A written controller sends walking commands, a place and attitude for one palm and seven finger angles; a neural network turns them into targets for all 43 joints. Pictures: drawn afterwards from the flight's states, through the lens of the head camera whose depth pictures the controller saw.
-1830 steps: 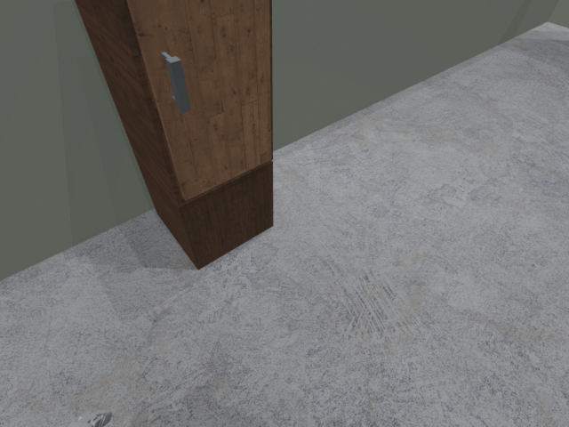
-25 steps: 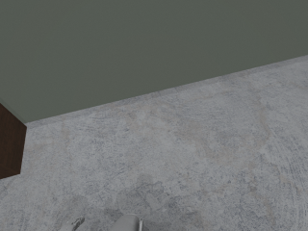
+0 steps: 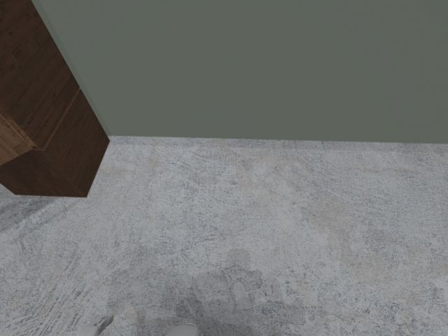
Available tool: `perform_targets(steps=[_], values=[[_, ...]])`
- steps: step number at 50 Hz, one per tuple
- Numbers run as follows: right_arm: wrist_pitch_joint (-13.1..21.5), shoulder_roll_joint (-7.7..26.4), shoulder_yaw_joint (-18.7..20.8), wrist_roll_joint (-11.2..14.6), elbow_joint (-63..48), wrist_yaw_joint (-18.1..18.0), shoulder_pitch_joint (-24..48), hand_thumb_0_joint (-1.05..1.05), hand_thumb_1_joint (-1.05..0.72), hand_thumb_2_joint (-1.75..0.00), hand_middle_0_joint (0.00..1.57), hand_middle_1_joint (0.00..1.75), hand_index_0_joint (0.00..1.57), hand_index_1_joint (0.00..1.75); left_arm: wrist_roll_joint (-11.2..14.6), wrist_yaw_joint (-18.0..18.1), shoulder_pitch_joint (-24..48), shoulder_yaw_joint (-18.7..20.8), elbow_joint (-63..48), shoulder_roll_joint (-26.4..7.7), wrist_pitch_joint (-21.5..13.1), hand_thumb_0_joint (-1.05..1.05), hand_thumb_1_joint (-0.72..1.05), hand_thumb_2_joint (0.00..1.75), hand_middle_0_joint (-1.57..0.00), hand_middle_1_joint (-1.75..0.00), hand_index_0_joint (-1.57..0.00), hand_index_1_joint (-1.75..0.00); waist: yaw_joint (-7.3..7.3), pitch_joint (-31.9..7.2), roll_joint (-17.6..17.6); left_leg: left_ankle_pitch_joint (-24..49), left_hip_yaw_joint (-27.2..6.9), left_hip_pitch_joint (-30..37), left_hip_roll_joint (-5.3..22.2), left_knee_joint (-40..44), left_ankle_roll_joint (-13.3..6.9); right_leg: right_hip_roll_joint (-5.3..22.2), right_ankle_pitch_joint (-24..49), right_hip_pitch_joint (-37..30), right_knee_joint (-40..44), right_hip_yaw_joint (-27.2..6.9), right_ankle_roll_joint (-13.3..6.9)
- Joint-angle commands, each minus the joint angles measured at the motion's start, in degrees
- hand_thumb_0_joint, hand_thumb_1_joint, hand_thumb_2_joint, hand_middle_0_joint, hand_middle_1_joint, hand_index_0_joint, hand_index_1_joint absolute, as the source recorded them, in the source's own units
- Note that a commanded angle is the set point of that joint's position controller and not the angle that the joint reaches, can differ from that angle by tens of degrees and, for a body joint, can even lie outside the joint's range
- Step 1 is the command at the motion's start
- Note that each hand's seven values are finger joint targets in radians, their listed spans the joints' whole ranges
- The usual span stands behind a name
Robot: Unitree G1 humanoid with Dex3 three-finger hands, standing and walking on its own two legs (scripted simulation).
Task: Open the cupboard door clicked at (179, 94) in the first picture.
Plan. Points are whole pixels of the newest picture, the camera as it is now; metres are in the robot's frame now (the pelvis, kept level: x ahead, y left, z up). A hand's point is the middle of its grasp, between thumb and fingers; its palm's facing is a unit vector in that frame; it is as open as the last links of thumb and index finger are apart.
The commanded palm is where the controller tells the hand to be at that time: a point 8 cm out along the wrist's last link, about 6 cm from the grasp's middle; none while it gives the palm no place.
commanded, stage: turn to face it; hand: left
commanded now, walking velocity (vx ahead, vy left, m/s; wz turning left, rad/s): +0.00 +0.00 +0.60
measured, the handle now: out of the picture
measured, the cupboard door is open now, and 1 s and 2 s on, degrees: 45 45 45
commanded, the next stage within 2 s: take the last steps up to it in 1.22 s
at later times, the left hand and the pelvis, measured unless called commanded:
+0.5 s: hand out of the picture +0.02 +0.23 -0.16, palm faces +0.35 -0.90 -0.27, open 7.4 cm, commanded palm none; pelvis +0.01 +0.00 +0.01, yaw +18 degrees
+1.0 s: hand out of the picture -0.05 +0.18 -0.17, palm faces +0.61 -0.76 -0.22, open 7.4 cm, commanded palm none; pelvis +0.03 -0.01 +0.00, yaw +36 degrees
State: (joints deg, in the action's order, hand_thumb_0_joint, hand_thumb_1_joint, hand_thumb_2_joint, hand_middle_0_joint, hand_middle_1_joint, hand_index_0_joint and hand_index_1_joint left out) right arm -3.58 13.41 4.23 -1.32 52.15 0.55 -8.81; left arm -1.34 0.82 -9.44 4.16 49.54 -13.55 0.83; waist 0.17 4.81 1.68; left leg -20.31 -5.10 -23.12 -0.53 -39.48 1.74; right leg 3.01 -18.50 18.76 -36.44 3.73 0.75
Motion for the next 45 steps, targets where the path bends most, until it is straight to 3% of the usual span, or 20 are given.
perform_targets(steps=[1,4,10,13,14,15,16,18,21,25,28,29,30,31,33,36,40,43,44,45], values=[[0.6,6.5,2.4,0.2,-6.0,0.3,5.3,0.00,-0.90,-0.90,0.20,0.30,0.20,0.30,-0.2,1.4,-3.6,1.9,-2.9,-9.9,-1.2,0.00,0.90,0.90,-0.20,-0.30,-0.20,-0.30,-1.66,-3.4,-15.0,-10.1,1.3,-11.8,1.2,-31.3,0.1,21.9,7.5,-6.6,21.1,-20.3,-10.3],[0.2,3.8,1.3,0.4,-4.4,1.2,3.6,0.00,-0.90,-0.90,0.20,0.30,0.20,0.30,-0.2,1.2,-1.0,0.9,-3.5,-7.5,-1.4,0.00,0.90,0.90,-0.20,-0.30,-0.20,-0.30,0.37,-4.2,-13.9,-5.9,5.5,-9.0,2.0,-25.8,1.7,15.8,24.1,-9.2,16.1,-3.8,-7.0],[1.2,1.8,0.1,0.9,-5.0,1.5,7.2,0.00,-0.90,-0.90,0.20,0.30,0.20,0.30,-0.5,1.0,-7.7,2.1,-0.4,-10.3,-1.5,0.00,0.90,0.90,-0.20,-0.30,-0.20,-0.30,-3.37,-7.1,-13.5,-6.2,11.4,-2.1,0.1,-3.0,1.0,17.4,39.2,-18.2,9.9,0.2,-6.5],[1.8,4.1,0.5,0.6,-3.9,1.2,1.8,0.00,-0.90,-0.90,0.20,0.30,0.20,0.30,0.2,0.6,-5.8,2.7,-0.7,-10.8,-1.3,0.00,0.90,0.90,-0.20,-0.30,-0.20,-0.30,0.06,-9.1,-12.0,4.7,12.0,8.8,-0.1,10.8,-0.2,17.0,35.1,-13.4,2.4,4.3,-3.0],[2.3,7.5,1.4,0.2,-3.0,1.0,-2.0,0.00,-0.90,-0.90,0.20,0.30,0.20,0.30,0.7,0.3,-5.1,2.5,-1.4,-9.6,-1.1,0.00,0.90,0.90,-0.20,-0.30,-0.20,-0.30,2.49,-11.7,-3.8,15.8,7.2,19.3,4.3,15.5,-2.2,15.4,26.8,-5.3,-6.5,6.7,-0.2],[2.5,13.8,3.1,-0.2,-2.8,0.7,-5.9,0.00,-0.90,-0.90,0.20,0.30,0.20,0.30,0.9,-0.2,-4.1,1.4,-3.6,-5.6,-0.9,0.00,0.90,0.90,-0.20,-0.30,-0.20,-0.30,4.54,-13.7,14.7,37.3,-14.4,28.9,20.2,16.3,-10.1,6.6,-8.6,11.7,-20.0,7.9,4.2],[1.9,16.3,3.4,-0.1,-1.5,0.1,-9.8,0.00,-0.90,-0.90,0.20,0.30,0.20,0.30,0.4,0.2,0.3,0.6,-5.9,-5.2,-0.2,0.00,0.90,0.90,-0.20,-0.30,-0.20,-0.30,6.30,-12.6,12.5,43.0,-18.2,25.9,25.8,17.1,-16.2,4.6,-21.1,15.6,-26.9,1.5,3.8],[2.3,13.9,2.9,-0.3,-2.2,-1.2,-6.2,0.00,-0.90,-0.90,0.20,0.30,0.20,0.30,0.5,0.5,3.3,1.0,-4.8,-4.8,0.4,0.00,0.90,0.90,-0.20,-0.30,-0.20,-0.30,4.60,-9.3,12.4,30.9,-15.1,18.4,20.3,18.4,-14.5,4.6,-14.3,16.7,-30.6,-3.3,3.6],[2.6,10.9,1.9,-0.4,-3.8,-1.4,0.4,0.00,-0.90,-0.90,0.20,0.30,0.20,0.30,0.4,-0.3,-0.2,1.2,-2.4,-4.7,0.9,0.00,0.90,0.90,-0.20,-0.30,-0.20,-0.30,0.75,-7.0,8.7,24.9,-8.3,12.2,14.5,19.1,-10.8,3.3,-7.7,11.5,-25.8,-3.3,3.7],[2.3,11.3,2.3,-0.5,-3.7,-1.1,0.6,0.00,-0.90,-0.90,0.20,0.30,0.20,0.30,0.5,-0.4,-0.5,0.9,-2.5,-3.9,0.6,0.00,0.90,0.90,-0.20,-0.30,-0.20,-0.30,0.74,-7.2,6.9,19.3,-9.0,9.0,12.5,18.5,-10.0,0.0,-7.5,4.0,-12.4,-1.2,3.2],[1.6,11.0,2.5,-0.2,-4.7,-0.9,3.9,0.00,-0.90,-0.90,0.20,0.30,0.20,0.30,0.6,-0.2,-6.4,1.2,-1.4,-4.3,0.0,0.00,0.90,0.90,-0.20,-0.30,-0.20,-0.30,-2.08,-7.6,6.4,14.0,-9.6,1.9,10.2,14.6,-8.2,-2.0,0.6,-7.9,2.3,0.3,2.8],[1.5,9.5,2.4,0.2,-5.2,-0.7,4.2,0.00,-0.90,-0.90,0.20,0.30,0.20,0.30,0.4,0.1,-8.4,1.7,-1.2,-6.1,-0.6,0.00,0.90,0.90,-0.20,-0.30,-0.20,-0.30,-3.26,-7.6,2.0,9.3,-7.7,-2.4,6.7,10.0,-5.6,0.7,3.2,-13.5,11.6,-2.1,2.2],[1.5,6.1,2.0,0.8,-6.1,-0.2,3.5,0.00,-0.90,-0.90,0.20,0.30,0.20,0.30,-0.5,0.6,-9.5,2.8,-1.4,-11.4,-1.2,0.00,0.90,0.90,-0.20,-0.30,-0.20,-0.30,-3.87,-8.1,-12.0,-2.3,-0.6,-11.9,-0.5,-1.5,-1.5,13.9,0.8,-19.2,19.5,-17.0,-2.3],[1.5,5.5,1.9,0.5,-7.1,0.1,4.7,0.00,-0.90,-0.90,0.20,0.30,0.20,0.30,-0.6,0.8,-8.8,2.8,-2.1,-14.2,-1.1,0.00,0.90,0.90,-0.20,-0.30,-0.20,-0.30,-4.55,-7.1,-19.1,-15.0,3.8,-12.0,-3.1,-17.6,0.2,25.4,4.2,-13.7,23.1,-25.5,-9.0],[1.0,6.1,2.2,0.3,-5.5,0.3,4.6,0.00,-0.90,-0.90,0.20,0.30,0.20,0.30,-0.1,1.3,-4.2,1.8,-2.9,-10.0,-1.4,0.00,0.90,0.90,-0.20,-0.30,-0.20,-0.30,-1.54,-5.0,-16.8,-10.4,1.4,-12.6,1.0,-31.2,0.2,21.1,13.7,-9.5,19.2,-19.3,-10.0],[0.5,3.8,1.1,0.5,-3.9,1.1,3.3,0.00,-0.90,-0.90,0.20,0.30,0.20,0.30,-0.3,1.3,-1.3,1.0,-3.5,-7.8,-1.4,0.00,0.90,0.90,-0.20,-0.30,-0.20,-0.30,0.05,-5.6,-15.3,-7.3,5.5,-7.6,2.1,-23.9,1.4,16.2,26.4,-9.8,15.0,-4.3,-7.2],[1.2,1.7,0.1,0.9,-4.1,1.4,5.6,0.00,-0.90,-0.90,0.20,0.30,0.20,0.30,-0.6,1.1,-5.8,2.0,-1.1,-10.0,-1.4,0.00,0.90,0.90,-0.20,-0.30,-0.20,-0.30,-2.58,-6.4,-13.9,-7.0,10.3,-2.2,0.6,-6.5,1.1,16.9,33.1,-14.7,11.3,-1.1,-6.5],[1.8,2.8,-0.1,0.7,-3.2,1.0,2.6,0.00,-0.90,-0.90,0.20,0.30,0.20,0.30,0.0,0.7,-6.6,2.3,-0.2,-10.8,-1.2,0.00,0.90,0.90,-0.20,-0.30,-0.20,-0.30,-1.25,-7.4,-12.4,1.4,11.7,5.8,-0.6,6.6,0.2,16.1,33.3,-12.9,6.2,1.3,-3.9],[2.1,4.2,0.3,0.6,-2.4,0.9,-0.1,0.00,-0.90,-0.90,0.20,0.30,0.20,0.30,0.4,0.5,-5.6,2.3,-0.3,-10.3,-1.0,0.00,0.90,0.90,-0.20,-0.30,-0.20,-0.30,0.65,-8.4,-10.5,8.0,10.6,12.2,0.3,13.5,-0.6,15.4,29.6,-9.1,1.9,2.8,-1.8],[2.6,8.5,1.3,0.2,-2.2,0.8,-2.8,0.00,-0.90,-0.90,0.20,0.30,0.20,0.30,0.7,0.3,-5.5,1.8,-1.2,-8.1,-0.8,0.00,0.90,0.90,-0.20,-0.30,-0.20,-0.30,1.97,-11.2,0.8,19.6,0.4,21.0,8.8,16.4,-3.8,11.5,16.4,0.1,-7.2,5.9,1.5]])
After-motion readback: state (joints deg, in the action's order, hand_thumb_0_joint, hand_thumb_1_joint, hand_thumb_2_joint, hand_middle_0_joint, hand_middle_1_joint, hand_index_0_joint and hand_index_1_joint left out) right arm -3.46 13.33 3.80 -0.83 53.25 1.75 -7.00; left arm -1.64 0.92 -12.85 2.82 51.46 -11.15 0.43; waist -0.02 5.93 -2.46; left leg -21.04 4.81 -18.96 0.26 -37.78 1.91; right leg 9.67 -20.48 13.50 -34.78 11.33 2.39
